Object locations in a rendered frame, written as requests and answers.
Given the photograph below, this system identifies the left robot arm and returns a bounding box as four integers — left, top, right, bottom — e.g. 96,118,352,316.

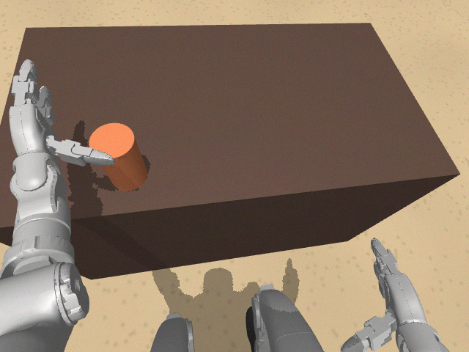
0,152,89,352

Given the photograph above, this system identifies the right robot hand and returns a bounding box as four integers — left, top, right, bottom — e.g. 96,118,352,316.
341,238,428,352

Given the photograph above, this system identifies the can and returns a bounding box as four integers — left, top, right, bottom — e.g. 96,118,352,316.
89,123,147,191

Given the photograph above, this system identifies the left robot hand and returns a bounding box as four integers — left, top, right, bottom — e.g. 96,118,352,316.
9,59,115,166

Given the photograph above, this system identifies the right robot arm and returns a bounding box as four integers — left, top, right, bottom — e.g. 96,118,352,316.
396,323,450,352

